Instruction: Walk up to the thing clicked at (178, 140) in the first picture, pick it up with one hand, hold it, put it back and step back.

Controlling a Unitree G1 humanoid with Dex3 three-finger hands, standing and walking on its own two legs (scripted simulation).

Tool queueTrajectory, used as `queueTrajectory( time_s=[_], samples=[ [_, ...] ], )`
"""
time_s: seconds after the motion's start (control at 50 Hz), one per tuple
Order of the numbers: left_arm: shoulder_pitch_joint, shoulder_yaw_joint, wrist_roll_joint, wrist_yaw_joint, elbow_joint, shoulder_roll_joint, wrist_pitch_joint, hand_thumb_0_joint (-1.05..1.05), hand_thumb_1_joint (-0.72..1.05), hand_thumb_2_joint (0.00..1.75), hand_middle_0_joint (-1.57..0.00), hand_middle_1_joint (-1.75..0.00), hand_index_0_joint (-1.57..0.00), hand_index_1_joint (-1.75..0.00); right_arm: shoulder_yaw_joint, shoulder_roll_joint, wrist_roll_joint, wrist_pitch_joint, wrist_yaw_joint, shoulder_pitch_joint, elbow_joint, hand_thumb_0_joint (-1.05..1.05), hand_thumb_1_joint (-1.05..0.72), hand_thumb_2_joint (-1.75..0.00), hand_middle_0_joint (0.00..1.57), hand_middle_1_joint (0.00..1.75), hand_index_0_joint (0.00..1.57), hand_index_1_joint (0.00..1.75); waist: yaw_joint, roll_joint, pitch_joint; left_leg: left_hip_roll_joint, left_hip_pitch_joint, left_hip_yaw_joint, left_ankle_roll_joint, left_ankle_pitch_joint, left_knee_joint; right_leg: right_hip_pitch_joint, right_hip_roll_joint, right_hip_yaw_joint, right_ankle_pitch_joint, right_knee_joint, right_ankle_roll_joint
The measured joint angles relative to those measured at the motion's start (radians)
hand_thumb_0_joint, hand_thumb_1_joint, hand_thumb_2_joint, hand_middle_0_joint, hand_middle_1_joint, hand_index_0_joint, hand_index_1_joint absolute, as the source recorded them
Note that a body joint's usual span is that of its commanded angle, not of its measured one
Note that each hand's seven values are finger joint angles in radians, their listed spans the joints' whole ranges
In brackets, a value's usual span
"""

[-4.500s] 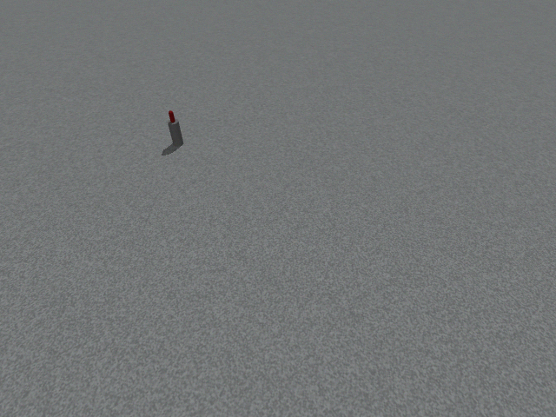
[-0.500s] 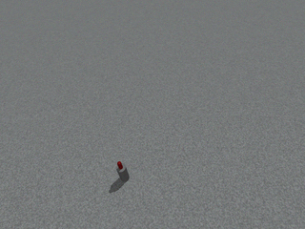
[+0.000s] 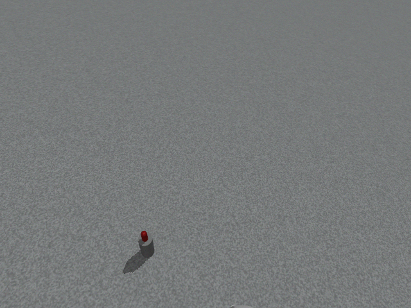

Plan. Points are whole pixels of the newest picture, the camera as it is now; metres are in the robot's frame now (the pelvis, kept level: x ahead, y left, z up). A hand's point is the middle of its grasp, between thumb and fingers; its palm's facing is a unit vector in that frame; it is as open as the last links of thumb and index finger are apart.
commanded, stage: walk up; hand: left
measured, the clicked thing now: (145, 242) +0.49 +0.20 -0.65
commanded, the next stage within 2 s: stand in 1.72 s
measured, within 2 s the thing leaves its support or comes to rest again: neither
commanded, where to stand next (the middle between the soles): +0.10 -0.02 m, yaw -1 degrees
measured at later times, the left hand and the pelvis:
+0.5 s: hand out of the picture +0.11 +0.23 -0.14, palm faces -0.04 -0.93 -0.36, open 7.4 cm; pelvis +0.02 -0.02 +0.00, yaw -1 degrees
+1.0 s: hand out of the picture +0.13 +0.24 -0.14, palm faces +0.00 -0.94 -0.33, open 7.4 cm; pelvis +0.05 -0.01 +0.02, yaw +0 degrees
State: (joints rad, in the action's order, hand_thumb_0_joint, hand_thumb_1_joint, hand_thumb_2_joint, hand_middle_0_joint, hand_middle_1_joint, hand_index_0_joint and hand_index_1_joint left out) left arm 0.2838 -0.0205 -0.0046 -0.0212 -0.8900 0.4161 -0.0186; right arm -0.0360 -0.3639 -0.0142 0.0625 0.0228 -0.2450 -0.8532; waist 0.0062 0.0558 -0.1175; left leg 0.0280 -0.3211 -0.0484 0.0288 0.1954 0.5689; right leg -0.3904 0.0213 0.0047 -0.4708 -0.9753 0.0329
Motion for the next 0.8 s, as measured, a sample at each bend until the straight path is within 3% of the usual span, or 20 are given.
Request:
queueTrajectory(
  time_s=[0.12,0.22,0.3,0.36,0.42,0.62,0.8],
  samples=[
    [-0.013,-0.007,-0.003,0.003,-0.031,-0.005,-0.003,0.00,0.91,0.90,-0.20,-0.30,-0.20,-0.30,0.005,-0.019,-0.002,-0.019,-0.010,0.013,-0.001,0.00,-0.90,-0.90,0.21,0.30,0.21,0.30,-0.008,-0.018,0.004,0.000,0.006,-0.014,-0.006,0.024,0.016,0.008,0.034,0.002,0.087,0.189,-0.025],
    [-0.032,-0.015,-0.015,0.019,-0.077,-0.030,-0.014,0.00,0.91,0.90,-0.20,-0.30,-0.20,-0.30,0.004,-0.041,0.010,-0.059,-0.014,0.048,-0.032,0.01,-0.90,-0.90,0.20,0.30,0.21,0.30,-0.009,-0.099,0.003,0.040,-0.031,0.011,-0.023,0.093,0.134,0.087,-0.009,-0.033,0.194,0.327,-0.039],
    [-0.042,0.003,-0.019,0.013,-0.092,-0.042,-0.011,0.01,0.91,0.90,-0.20,-0.30,-0.20,-0.30,0.012,-0.025,0.016,-0.069,-0.013,0.063,-0.077,0.01,-0.91,-0.90,0.20,0.30,0.20,0.30,0.011,-0.101,0.029,-0.001,-0.013,0.031,-0.009,0.217,0.134,0.077,0.008,-0.016,0.181,0.321,-0.034],
    [-0.076,0.013,-0.014,0.011,-0.105,-0.053,-0.007,0.01,0.91,0.90,-0.20,-0.30,-0.21,-0.30,0.015,-0.022,0.019,-0.056,-0.009,0.073,-0.111,0.01,-0.91,-0.90,0.20,0.30,0.20,0.30,0.002,-0.109,0.026,-0.002,0.020,0.030,-0.028,0.060,0.049,0.085,0.017,-0.023,0.185,0.333,-0.044],
    [-0.108,0.018,-0.008,0.008,-0.116,-0.061,-0.008,0.01,0.91,0.90,-0.20,-0.30,-0.21,-0.30,0.025,-0.012,0.014,-0.054,-0.007,0.079,-0.150,0.01,-0.91,-0.90,0.20,0.30,0.20,0.30,0.003,-0.100,0.030,-0.006,0.042,0.026,-0.041,0.050,0.010,0.102,0.021,-0.020,0.200,0.365,-0.047],
    [-0.193,0.023,0.003,0.003,-0.169,-0.064,-0.008,0.01,0.91,0.90,-0.20,-0.30,-0.21,-0.30,0.043,0.001,0.005,-0.041,-0.003,0.083,-0.250,0.01,-0.91,-0.90,0.20,0.30,0.21,0.30,-0.012,-0.049,0.063,-0.006,0.101,0.029,-0.039,0.016,-0.099,0.175,0.019,-0.028,0.251,0.501,-0.055],
    [-0.224,0.025,0.006,0.003,-0.226,-0.059,0.000,0.00,0.91,0.90,-0.20,-0.30,-0.20,-0.30,0.035,-0.004,0.007,-0.037,-0.014,0.130,-0.284,0.01,-0.91,-0.90,0.20,0.30,0.20,0.30,-0.012,-0.035,0.064,-0.009,0.145,0.033,-0.036,-0.007,-0.166,0.229,0.021,-0.034,0.280,0.584,-0.061]
  ],
)
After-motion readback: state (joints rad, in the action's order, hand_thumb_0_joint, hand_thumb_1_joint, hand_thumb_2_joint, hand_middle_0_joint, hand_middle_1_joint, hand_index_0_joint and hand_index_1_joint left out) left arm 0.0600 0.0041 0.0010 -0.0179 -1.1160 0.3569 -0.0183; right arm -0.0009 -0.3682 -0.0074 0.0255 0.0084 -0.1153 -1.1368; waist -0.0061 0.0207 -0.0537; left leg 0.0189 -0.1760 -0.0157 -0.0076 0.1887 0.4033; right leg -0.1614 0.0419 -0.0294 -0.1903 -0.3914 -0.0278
